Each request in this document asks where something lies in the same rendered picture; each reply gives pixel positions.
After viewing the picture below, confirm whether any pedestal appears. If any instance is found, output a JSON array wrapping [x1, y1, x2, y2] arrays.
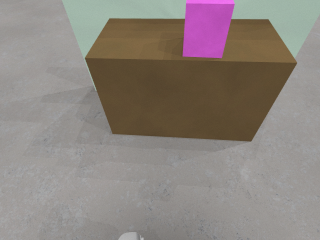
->
[[85, 18, 297, 142]]

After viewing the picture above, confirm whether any carton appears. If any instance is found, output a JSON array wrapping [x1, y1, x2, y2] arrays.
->
[[182, 0, 235, 58]]

